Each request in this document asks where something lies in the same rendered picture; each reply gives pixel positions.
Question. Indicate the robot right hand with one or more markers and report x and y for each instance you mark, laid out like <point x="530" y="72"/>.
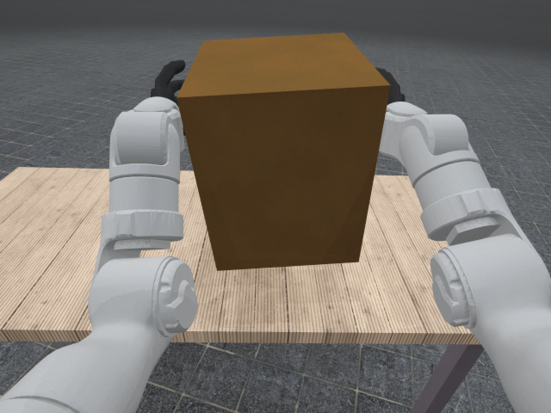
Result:
<point x="394" y="93"/>

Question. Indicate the robot right forearm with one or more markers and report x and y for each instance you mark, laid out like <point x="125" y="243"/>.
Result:
<point x="458" y="203"/>

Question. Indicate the table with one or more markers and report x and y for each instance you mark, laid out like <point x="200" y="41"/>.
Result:
<point x="50" y="234"/>

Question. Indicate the robot left forearm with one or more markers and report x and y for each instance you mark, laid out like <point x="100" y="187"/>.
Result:
<point x="144" y="173"/>

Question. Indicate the carton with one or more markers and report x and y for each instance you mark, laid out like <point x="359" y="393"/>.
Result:
<point x="283" y="134"/>

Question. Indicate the robot left upper arm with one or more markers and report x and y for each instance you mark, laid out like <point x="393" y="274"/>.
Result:
<point x="137" y="306"/>

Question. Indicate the robot right upper arm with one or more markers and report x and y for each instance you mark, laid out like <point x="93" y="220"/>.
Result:
<point x="497" y="288"/>

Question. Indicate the robot left hand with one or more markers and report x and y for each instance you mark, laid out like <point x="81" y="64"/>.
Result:
<point x="166" y="88"/>

